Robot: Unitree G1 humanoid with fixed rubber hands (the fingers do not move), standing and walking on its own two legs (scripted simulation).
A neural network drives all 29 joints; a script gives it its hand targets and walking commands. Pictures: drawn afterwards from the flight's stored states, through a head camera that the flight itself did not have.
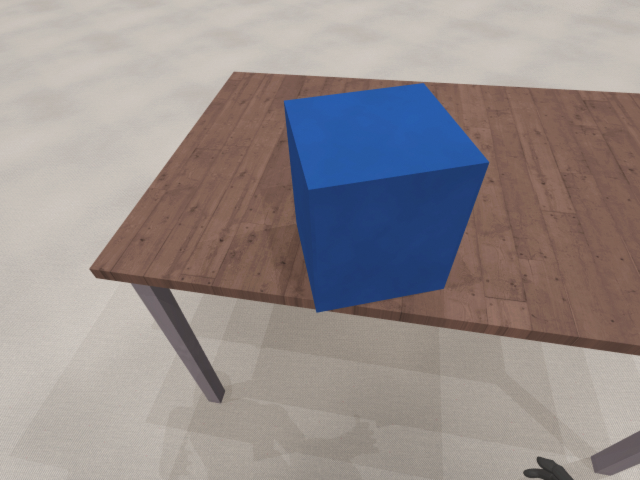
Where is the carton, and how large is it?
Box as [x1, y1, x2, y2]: [284, 83, 488, 312]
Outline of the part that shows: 423,83 284,101 296,222 316,312 443,288 486,170 488,161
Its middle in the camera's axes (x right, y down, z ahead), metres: +0.08 -0.05 +0.59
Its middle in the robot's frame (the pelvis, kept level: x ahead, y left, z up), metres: +0.49 -0.06 +0.08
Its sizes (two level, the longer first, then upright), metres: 0.210 0.200 0.250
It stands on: a table, 0.71 m high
